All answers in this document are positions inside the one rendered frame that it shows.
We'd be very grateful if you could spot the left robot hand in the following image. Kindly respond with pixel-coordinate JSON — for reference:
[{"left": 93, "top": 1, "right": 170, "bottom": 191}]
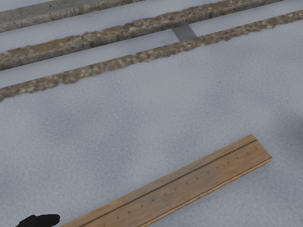
[{"left": 15, "top": 214, "right": 61, "bottom": 227}]

